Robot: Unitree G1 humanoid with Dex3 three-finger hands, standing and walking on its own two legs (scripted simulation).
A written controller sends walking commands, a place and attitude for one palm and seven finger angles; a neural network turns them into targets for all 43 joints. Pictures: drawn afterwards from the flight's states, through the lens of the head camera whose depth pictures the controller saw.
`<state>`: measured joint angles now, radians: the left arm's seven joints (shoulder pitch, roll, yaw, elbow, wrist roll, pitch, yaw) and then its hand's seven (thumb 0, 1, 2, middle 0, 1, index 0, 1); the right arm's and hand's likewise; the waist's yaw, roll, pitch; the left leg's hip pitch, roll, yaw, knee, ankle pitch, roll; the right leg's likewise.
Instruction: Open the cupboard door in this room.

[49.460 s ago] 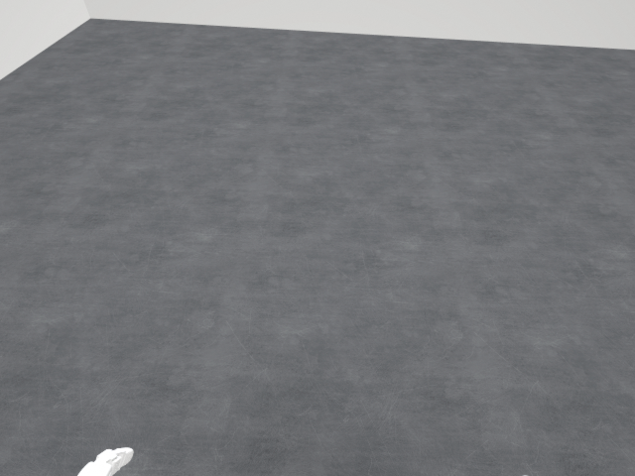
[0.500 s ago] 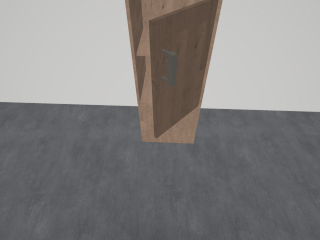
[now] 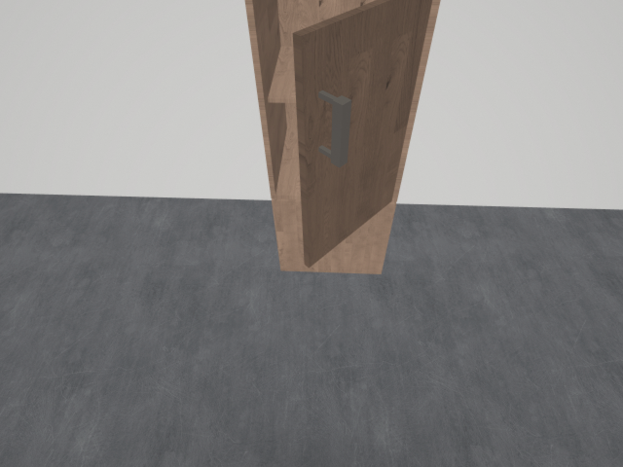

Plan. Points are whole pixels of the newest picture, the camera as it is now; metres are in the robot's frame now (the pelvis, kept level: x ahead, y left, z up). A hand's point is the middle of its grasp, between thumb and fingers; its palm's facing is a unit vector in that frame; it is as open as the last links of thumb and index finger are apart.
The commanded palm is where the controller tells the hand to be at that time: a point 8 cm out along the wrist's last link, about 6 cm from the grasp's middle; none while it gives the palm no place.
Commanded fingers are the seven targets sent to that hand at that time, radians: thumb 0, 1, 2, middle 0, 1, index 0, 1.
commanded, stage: look to check the result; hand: left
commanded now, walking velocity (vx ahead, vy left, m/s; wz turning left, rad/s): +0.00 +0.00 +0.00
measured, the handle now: (332, 129) +0.66 +0.00 +0.08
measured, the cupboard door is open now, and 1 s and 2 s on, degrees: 48 48 48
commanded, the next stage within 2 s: walk to a spot facing it in 0.26 s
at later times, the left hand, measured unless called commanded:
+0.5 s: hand out of the picture +0.06 +0.20 -0.16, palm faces +0.01 -0.96 -0.27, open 7.4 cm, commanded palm none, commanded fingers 0.00 0.90 0.90 -0.20 -0.30 -0.20 -0.30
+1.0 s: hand out of the picture +0.10 +0.14 -0.17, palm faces -0.17 -0.94 -0.30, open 7.4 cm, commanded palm none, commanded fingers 0.00 0.90 0.90 -0.20 -0.30 -0.20 -0.30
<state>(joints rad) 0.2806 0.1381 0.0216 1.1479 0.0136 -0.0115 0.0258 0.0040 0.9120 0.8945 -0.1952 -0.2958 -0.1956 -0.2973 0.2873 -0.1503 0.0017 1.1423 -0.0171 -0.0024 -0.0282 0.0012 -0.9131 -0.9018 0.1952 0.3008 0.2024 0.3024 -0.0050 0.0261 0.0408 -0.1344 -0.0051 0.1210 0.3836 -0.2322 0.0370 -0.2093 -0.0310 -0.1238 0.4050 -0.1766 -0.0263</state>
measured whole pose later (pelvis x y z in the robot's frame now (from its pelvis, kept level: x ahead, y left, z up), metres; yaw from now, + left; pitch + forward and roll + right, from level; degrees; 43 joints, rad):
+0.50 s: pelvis +0.01 -0.01 +0.00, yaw -1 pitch -1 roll +0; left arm 0.18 0.21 0.03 1.13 0.01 -0.01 0.02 0.00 0.91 0.89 -0.20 -0.30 -0.20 -0.30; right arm 0.19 -0.23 0.00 1.13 -0.02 0.00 -0.03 0.00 -0.91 -0.90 0.20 0.30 0.20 0.30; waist 0.00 0.03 0.05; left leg -0.10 0.01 0.13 0.35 -0.23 0.02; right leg -0.19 -0.01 -0.11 0.38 -0.18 -0.04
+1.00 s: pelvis +0.00 -0.05 -0.01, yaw -15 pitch +0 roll +2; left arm 0.19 0.19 0.08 0.95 0.02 0.03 0.01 0.00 0.91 0.89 -0.20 -0.30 -0.20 -0.30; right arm 0.13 -0.23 -0.06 0.99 -0.01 0.07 -0.02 0.01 -0.91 -0.90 0.20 0.30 0.20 0.30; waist 0.03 0.03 0.14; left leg -0.41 0.06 0.06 1.09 -0.48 -0.05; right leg -0.33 0.05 0.00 0.62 -0.29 -0.08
